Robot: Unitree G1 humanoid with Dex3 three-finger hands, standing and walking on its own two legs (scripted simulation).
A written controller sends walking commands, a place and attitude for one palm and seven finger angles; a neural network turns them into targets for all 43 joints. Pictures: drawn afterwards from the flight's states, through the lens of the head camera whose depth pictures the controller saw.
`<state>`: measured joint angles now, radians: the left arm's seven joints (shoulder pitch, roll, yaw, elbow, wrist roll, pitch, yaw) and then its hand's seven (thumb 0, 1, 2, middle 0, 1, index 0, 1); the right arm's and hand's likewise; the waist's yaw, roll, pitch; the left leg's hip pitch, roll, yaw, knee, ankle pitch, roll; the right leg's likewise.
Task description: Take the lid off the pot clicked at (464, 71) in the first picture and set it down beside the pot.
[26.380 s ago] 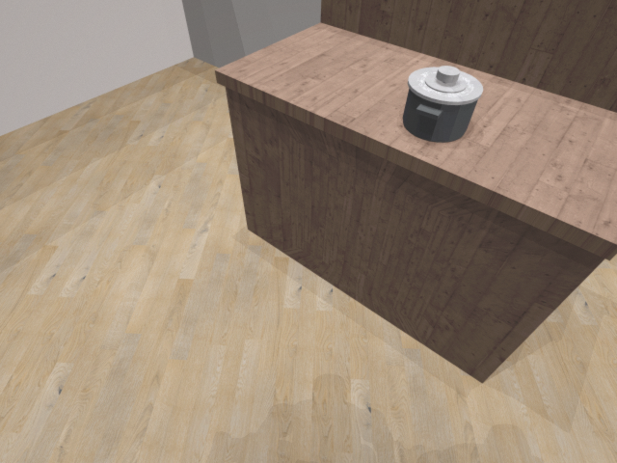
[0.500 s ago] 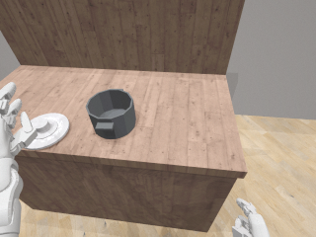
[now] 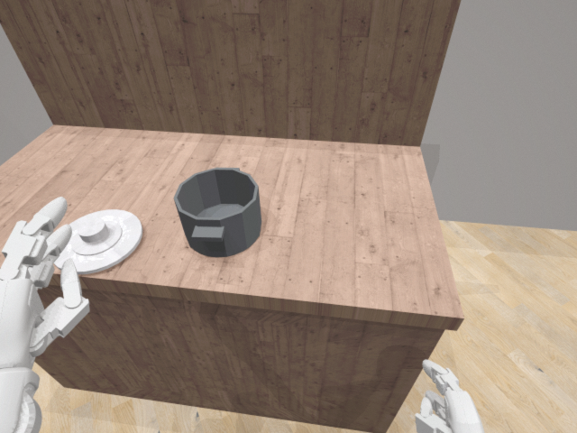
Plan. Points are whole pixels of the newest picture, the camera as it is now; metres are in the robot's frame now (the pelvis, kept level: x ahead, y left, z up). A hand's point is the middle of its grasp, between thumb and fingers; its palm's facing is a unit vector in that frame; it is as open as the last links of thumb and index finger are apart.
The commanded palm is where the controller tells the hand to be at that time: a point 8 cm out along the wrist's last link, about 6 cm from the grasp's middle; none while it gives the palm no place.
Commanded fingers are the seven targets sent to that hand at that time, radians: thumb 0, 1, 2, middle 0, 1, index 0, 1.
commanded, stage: draw the hand back to the body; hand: left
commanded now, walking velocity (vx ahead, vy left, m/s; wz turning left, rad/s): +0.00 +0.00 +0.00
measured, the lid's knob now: (92, 230) +0.45 +0.44 +0.00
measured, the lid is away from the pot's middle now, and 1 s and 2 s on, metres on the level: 0.25 0.25 0.25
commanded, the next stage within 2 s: step back with the hand held close in 0.14 s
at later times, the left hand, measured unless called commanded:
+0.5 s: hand (64, 317) +0.18 +0.26 +0.16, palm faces +0.31 -0.85 -0.42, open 7.4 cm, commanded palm +0.11 +0.30 +0.18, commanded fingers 0.00 0.90 0.90 -0.20 -0.30 -0.20 -0.30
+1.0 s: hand (13, 367) +0.12 +0.27 +0.16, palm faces +0.35 -0.84 -0.41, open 7.4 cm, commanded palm +0.06 +0.32 +0.18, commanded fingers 0.00 0.90 0.90 -0.20 -0.30 -0.20 -0.30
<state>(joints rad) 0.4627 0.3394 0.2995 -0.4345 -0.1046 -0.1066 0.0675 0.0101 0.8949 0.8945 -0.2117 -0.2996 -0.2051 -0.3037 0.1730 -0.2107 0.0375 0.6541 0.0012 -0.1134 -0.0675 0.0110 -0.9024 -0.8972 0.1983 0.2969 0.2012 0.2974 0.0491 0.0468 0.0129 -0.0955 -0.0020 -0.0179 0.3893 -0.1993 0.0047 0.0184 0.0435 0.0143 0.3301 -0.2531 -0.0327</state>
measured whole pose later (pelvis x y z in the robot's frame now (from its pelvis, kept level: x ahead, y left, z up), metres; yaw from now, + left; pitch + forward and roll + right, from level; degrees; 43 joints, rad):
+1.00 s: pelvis -0.07 +0.04 -0.02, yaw +1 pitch +0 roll -3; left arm 0.60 0.39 0.39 -0.66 -0.06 -0.23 0.11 0.01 0.89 0.89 -0.22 -0.30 -0.21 -0.30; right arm 0.24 -0.21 -0.01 0.56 0.02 -0.07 -0.06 0.01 -0.90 -0.90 0.20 0.30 0.20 0.30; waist -0.02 0.01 0.03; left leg -0.44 -0.02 -0.01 0.67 -0.20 0.05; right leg -0.32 0.02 -0.02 0.62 -0.29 0.02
